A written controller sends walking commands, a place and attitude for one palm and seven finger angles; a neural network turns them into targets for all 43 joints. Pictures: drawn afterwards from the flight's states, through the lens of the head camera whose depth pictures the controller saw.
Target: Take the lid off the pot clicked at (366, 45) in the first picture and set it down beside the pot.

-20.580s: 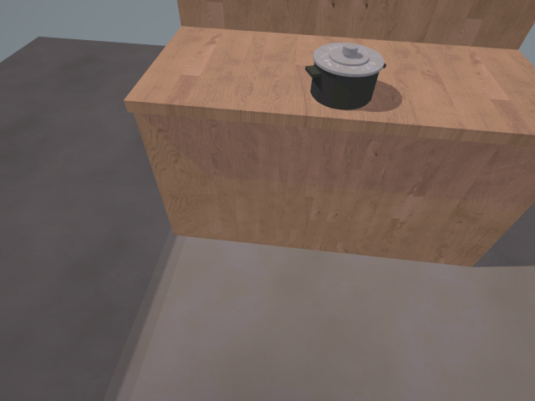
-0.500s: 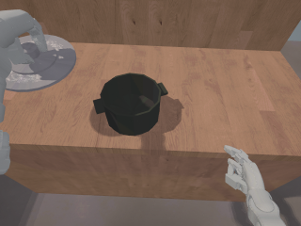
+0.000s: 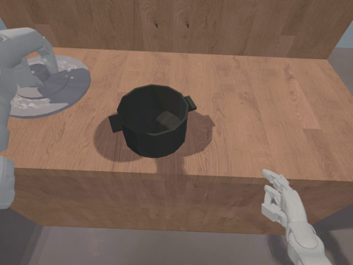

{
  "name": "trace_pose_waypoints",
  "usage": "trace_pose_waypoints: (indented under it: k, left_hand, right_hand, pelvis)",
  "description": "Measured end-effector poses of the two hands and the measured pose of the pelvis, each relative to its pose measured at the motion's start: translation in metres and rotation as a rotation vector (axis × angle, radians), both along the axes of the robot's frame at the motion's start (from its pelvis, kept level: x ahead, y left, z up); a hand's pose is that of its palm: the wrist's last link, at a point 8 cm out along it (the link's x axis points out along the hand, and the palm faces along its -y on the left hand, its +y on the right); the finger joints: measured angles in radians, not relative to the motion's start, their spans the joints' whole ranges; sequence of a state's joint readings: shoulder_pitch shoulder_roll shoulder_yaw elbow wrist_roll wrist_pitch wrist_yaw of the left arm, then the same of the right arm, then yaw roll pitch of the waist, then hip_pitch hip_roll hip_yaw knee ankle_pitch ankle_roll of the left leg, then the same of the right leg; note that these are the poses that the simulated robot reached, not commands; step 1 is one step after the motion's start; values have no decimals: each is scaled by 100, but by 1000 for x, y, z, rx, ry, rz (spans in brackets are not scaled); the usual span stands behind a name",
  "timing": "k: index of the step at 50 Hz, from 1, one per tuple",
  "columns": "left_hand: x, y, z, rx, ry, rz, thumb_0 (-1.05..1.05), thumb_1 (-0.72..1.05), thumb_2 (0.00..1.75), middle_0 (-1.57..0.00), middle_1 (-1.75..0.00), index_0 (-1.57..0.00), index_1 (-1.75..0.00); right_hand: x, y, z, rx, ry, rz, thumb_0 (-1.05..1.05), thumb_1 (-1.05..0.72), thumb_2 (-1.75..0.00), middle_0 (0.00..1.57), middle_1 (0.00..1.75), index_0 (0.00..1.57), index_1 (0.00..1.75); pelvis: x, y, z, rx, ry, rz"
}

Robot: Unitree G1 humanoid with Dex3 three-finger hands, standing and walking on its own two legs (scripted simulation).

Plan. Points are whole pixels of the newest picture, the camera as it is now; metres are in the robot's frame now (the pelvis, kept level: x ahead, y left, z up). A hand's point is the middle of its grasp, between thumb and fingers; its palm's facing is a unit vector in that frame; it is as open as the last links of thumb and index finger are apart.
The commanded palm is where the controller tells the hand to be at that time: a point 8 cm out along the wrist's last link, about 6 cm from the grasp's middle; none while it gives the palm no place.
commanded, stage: lower the lid onto the table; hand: left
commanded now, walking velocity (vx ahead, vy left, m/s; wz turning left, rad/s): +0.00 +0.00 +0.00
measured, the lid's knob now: (37, 73) +0.46 +0.33 +0.18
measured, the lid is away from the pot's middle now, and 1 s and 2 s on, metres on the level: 0.24 0.23 0.24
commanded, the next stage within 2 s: none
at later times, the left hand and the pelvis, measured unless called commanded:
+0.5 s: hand (44, 84) +0.43 +0.30 +0.17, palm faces -0.34 -0.11 -0.93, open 7.0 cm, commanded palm +0.45 +0.30 +0.24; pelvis +0.00 +0.00 +0.00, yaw +0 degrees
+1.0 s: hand (50, 97) +0.43 +0.31 +0.14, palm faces -0.41 -0.13 -0.90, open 7.0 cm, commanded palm +0.47 +0.31 +0.21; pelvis +0.00 +0.00 +0.00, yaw -1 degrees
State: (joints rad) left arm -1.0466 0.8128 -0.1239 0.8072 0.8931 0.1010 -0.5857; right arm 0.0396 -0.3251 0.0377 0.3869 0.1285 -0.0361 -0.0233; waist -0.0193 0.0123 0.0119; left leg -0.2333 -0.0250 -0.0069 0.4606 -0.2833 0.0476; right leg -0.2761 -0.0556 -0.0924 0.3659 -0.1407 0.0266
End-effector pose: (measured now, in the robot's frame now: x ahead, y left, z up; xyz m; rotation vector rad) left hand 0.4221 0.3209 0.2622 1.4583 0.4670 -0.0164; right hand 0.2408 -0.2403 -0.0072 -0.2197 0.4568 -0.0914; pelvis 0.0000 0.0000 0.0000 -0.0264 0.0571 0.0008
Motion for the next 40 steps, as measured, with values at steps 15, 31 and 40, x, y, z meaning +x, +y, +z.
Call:
trace_pose_waypoints:
  k: [15,31,40]
  left_hand:
    - [4,-10,-19,-7,26,-53,0,33,70,-71,-93,-70,-93]
    - [9,-15,-40,-16,68,-77,0,33,70,-71,-93,-70,-93]
    - [10,-13,-54,-20,98,-84,0,33,70,-71,-93,-70,-93]
  right_hand:
    - [0,0,0,-17,-4,-5,1,-90,-90,21,30,28,37]
    - [-1,1,-1,-14,-11,-6,1,-90,-90,21,30,27,36]
    - [0,1,-1,-19,-15,-8,1,-90,-90,21,30,28,36]
  pelvis:
    - [1,2,-1,-2,-2,4]
    - [1,1,-2,-2,7,-1]
    - [2,1,-3,-4,12,-2]
